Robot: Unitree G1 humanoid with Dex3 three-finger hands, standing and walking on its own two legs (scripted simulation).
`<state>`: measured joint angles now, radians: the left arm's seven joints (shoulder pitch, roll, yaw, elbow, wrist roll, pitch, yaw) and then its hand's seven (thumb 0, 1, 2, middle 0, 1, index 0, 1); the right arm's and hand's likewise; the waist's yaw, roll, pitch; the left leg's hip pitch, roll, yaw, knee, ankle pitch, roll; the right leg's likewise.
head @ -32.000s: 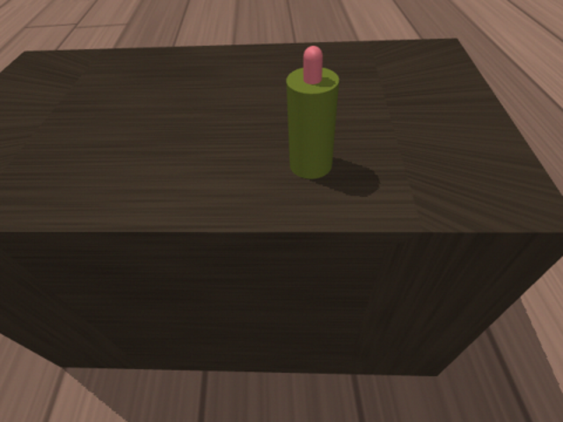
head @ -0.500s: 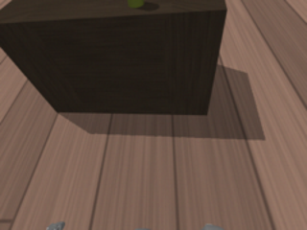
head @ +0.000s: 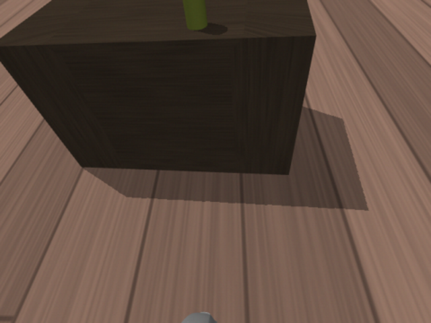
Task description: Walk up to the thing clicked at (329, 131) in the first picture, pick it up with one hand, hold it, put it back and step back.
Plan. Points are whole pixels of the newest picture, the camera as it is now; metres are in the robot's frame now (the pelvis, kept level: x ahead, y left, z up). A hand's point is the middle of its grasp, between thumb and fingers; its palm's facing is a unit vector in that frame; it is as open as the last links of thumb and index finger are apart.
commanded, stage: step back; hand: left
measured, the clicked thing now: out of the picture +1.14 +0.19 +0.14
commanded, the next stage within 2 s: stand in 0.42 s
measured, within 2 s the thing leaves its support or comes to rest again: neither
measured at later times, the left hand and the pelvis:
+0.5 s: hand out of the picture +0.11 +0.29 -0.16, palm faces -0.06 -0.93 -0.37, open 7.3 cm; pelvis +0.04 +0.03 -0.01, yaw -3 degrees
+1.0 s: hand (114, 319) +0.15 +0.28 -0.14, palm faces -0.07 -0.94 -0.34, open 7.3 cm; pelvis +0.04 +0.03 +0.01, yaw -2 degrees
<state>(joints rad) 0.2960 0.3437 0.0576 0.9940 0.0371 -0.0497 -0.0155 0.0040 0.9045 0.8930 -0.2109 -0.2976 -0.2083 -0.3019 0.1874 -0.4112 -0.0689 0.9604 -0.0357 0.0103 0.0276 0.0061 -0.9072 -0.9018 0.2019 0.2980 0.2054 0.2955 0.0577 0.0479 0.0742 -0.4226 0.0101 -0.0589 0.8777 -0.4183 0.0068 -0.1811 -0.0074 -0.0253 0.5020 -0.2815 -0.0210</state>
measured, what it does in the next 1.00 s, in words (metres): steps on the spot: left foot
